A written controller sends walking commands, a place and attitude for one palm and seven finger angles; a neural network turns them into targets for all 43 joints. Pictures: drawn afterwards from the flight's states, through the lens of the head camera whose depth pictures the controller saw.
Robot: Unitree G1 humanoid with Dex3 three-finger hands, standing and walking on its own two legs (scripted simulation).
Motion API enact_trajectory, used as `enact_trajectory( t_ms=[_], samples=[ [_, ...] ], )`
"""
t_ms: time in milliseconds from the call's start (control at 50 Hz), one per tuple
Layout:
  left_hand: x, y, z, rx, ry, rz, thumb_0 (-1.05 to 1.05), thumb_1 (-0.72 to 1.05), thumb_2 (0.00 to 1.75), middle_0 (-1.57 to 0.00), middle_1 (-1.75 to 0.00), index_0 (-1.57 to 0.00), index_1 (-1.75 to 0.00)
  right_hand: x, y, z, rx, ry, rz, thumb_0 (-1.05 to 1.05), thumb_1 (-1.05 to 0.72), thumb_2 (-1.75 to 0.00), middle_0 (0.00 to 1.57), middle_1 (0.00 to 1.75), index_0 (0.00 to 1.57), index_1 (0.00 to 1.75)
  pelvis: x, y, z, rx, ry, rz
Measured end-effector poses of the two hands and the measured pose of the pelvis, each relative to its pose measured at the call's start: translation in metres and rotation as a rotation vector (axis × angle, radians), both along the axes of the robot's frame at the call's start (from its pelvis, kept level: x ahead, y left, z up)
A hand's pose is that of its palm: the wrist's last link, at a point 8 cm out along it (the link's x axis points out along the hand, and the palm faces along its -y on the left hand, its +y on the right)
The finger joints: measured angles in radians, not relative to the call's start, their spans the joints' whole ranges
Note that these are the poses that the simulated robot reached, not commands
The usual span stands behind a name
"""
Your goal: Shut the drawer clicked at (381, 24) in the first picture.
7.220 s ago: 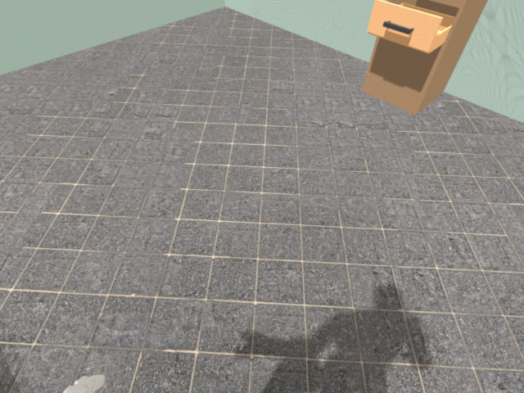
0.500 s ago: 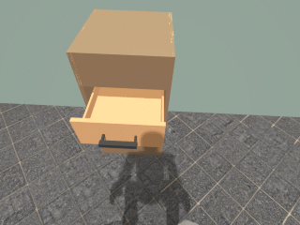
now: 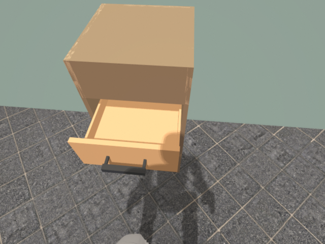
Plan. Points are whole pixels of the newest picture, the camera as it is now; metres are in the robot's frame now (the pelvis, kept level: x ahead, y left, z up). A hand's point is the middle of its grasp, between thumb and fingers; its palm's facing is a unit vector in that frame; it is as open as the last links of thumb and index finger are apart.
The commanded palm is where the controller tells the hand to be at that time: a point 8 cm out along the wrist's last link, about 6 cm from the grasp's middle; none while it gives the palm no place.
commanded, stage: come to a stop and stand still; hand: left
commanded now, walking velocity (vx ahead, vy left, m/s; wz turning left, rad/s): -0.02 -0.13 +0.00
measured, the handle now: (124, 164) +0.38 +0.18 -0.20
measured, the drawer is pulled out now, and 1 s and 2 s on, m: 0.21 0.21 0.21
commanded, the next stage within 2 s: look again from close up in 1.36 s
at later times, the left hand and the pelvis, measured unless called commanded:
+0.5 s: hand out of the picture +0.02 +0.20 -0.18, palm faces +0.00 -0.97 -0.23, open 7.4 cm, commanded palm none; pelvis -0.02 +0.01 +0.00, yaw -1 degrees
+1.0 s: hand out of the picture -0.03 +0.11 -0.17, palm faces +0.05 -0.98 -0.17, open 7.4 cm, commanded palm none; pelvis -0.01 -0.04 +0.00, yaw +0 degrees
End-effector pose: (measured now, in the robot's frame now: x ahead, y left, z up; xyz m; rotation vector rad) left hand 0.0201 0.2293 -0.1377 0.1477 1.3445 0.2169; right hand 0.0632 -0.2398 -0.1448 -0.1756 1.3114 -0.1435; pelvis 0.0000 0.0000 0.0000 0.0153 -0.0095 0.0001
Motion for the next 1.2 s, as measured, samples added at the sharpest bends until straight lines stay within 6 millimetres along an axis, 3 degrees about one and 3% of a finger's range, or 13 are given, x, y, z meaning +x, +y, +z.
enact_trajectory(
  t_ms=[120, 220, 320, 440, 520, 600, 780, 920, 1060, 1200],
  samples=[
    [-0.004, 0.034, -0.022, -0.020, 0.020, 0.018, 0.01, 0.91, 0.90, -0.20, -0.30, -0.20, -0.30, 0.019, 0.025, 0.008, -0.048, -0.072, 0.039, 0.00, -0.91, -0.89, 0.20, 0.30, 0.20, 0.30, 0.000, 0.024, -0.010, -0.021, -0.001, 0.008],
    [-0.007, 0.047, -0.018, -0.030, 0.032, 0.019, 0.01, 0.91, 0.90, -0.19, -0.30, -0.20, -0.30, 0.014, 0.048, 0.018, -0.046, -0.066, 0.051, 0.00, -0.91, -0.89, 0.20, 0.30, 0.20, 0.30, -0.001, 0.031, -0.001, -0.028, 0.007, 0.004],
    [-0.012, 0.047, -0.013, -0.037, 0.062, -0.011, 0.01, 0.91, 0.90, -0.19, -0.30, -0.20, -0.30, 0.003, 0.046, 0.022, -0.049, -0.075, 0.012, 0.00, -0.92, -0.89, 0.20, 0.30, 0.20, 0.30, -0.004, 0.031, 0.004, -0.032, 0.016, -0.015],
    [-0.006, 0.031, -0.007, -0.022, 0.050, -0.053, 0.01, 0.91, 0.90, -0.19, -0.30, -0.20, -0.30, -0.036, 0.027, 0.012, -0.031, -0.020, -0.045, 0.00, -0.91, -0.89, 0.21, 0.30, 0.20, 0.30, -0.014, 0.019, 0.003, -0.021, 0.011, -0.024],
    [-0.002, 0.012, -0.005, 0.006, 0.002, -0.071, 0.01, 0.91, 0.90, -0.19, -0.30, -0.20, -0.30, -0.069, 0.009, -0.005, 0.001, 0.045, -0.082, 0.00, -0.91, -0.89, 0.20, 0.30, 0.20, 0.30, -0.020, 0.002, -0.004, 0.003, 0.002, -0.024],
    [-0.007, -0.011, 0.002, 0.003, -0.011, -0.080, 0.01, 0.91, 0.90, -0.19, -0.30, -0.20, -0.30, -0.098, 0.000, -0.010, 0.032, 0.113, -0.095, 0.00, -0.91, -0.89, 0.20, 0.30, 0.20, 0.30, -0.020, -0.011, -0.001, -0.007, -0.011, -0.013],
    [-0.029, -0.040, -0.001, -0.015, 0.042, -0.046, 0.01, 0.93, 0.90, -0.20, -0.30, -0.20, -0.30, -0.133, -0.003, -0.009, 0.068, 0.215, -0.096, 0.00, -0.91, -0.89, 0.20, 0.30, 0.20, 0.30, -0.017, -0.034, 0.001, -0.010, -0.020, -0.005],
    [-0.050, -0.062, -0.005, -0.055, 0.101, -0.011, 0.01, 0.92, 0.90, -0.20, -0.30, -0.20, -0.30, -0.125, -0.006, -0.009, 0.068, 0.225, -0.083, 0.00, -0.91, -0.89, 0.20, 0.30, 0.20, 0.30, -0.011, -0.041, 0.001, -0.011, -0.015, -0.002],
    [-0.059, -0.073, -0.008, -0.082, 0.129, 0.015, 0.01, 0.91, 0.90, -0.20, -0.30, -0.20, -0.30, -0.093, -0.008, -0.009, 0.054, 0.162, -0.062, 0.00, -0.91, -0.89, 0.20, 0.30, 0.20, 0.30, -0.004, -0.041, 0.000, -0.010, -0.016, -0.002],
    [-0.055, -0.070, -0.010, -0.082, 0.121, 0.026, 0.01, 0.91, 0.90, -0.20, -0.30, -0.20, -0.30, -0.064, -0.014, -0.008, 0.024, 0.105, -0.040, 0.01, -0.92, -0.89, 0.20, 0.30, 0.20, 0.30, 0.003, -0.037, 0.000, -0.007, -0.020, -0.001]
  ],
)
